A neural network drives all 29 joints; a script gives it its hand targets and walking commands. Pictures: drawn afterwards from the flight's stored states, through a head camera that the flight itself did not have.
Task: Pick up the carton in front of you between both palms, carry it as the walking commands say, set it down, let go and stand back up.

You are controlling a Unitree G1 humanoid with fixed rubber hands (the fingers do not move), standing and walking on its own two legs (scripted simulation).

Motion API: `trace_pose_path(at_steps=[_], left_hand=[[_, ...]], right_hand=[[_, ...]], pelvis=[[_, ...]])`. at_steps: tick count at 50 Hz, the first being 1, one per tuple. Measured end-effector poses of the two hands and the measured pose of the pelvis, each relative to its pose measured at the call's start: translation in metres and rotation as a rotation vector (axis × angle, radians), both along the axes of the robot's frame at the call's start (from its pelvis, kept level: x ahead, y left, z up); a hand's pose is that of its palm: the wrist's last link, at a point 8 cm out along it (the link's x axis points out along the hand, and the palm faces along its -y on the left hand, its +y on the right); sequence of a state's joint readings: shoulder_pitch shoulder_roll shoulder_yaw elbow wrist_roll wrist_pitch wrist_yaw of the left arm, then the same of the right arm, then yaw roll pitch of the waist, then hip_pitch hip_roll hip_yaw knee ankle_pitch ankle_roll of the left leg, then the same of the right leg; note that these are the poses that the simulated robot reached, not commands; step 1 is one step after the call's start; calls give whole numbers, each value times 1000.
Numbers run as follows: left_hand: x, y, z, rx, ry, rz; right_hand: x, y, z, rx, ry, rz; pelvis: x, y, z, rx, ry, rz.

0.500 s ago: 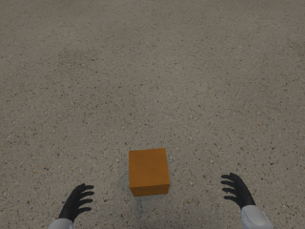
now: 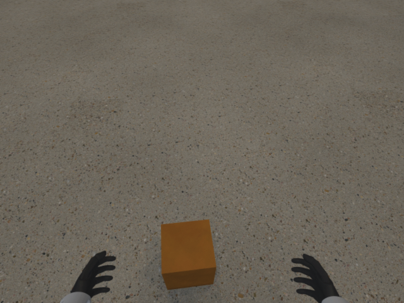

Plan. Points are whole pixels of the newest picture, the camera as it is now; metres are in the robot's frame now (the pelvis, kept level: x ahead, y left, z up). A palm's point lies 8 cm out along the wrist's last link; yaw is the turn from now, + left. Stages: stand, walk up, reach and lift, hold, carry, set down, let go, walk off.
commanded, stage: let go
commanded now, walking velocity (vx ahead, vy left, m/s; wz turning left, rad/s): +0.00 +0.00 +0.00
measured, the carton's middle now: (187, 255) +0.44 +0.06 -0.65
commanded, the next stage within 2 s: stand in 0.04 s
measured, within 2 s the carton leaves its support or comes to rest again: neither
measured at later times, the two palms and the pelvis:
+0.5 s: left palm out of the picture +0.15 +0.30 -0.10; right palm out of the picture +0.14 -0.28 -0.07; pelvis +0.02 +0.02 +0.00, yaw -2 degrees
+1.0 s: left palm out of the picture +0.12 +0.31 -0.10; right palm out of the picture +0.11 -0.28 -0.08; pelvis +0.00 +0.02 +0.00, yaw -2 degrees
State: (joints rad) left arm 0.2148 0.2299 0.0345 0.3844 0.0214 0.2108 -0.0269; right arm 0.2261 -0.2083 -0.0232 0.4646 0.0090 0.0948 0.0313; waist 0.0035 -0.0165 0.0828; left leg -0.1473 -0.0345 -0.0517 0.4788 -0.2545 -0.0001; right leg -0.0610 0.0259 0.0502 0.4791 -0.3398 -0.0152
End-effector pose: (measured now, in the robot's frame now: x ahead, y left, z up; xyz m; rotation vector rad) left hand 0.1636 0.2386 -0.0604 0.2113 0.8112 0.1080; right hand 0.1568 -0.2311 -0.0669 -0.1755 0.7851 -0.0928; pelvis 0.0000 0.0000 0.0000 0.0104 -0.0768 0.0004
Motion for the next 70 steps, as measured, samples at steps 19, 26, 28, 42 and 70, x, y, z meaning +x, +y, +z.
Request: trace_pose_path(at_steps=[19,26,28,42,70], left_hand=[[-18,59,-37,107,113,2],[-12,62,-39,114,133,-9],[-12,63,-39,118,136,-10],[-26,71,-38,138,176,-3],[-70,81,-42,152,272,16]], right_hand=[[-20,-50,-2,-236,136,-64],[-21,-45,-8,-224,161,-73],[-22,-43,-10,-219,168,-76],[-38,-48,-15,-215,215,-94],[-76,-60,-19,-216,302,-112]], pelvis=[[12,16,-2,-15,78,-24],[17,20,-1,-13,75,-30],[17,21,0,-12,73,-31],[12,22,3,-11,56,-32],[-8,21,8,-14,37,-30]])
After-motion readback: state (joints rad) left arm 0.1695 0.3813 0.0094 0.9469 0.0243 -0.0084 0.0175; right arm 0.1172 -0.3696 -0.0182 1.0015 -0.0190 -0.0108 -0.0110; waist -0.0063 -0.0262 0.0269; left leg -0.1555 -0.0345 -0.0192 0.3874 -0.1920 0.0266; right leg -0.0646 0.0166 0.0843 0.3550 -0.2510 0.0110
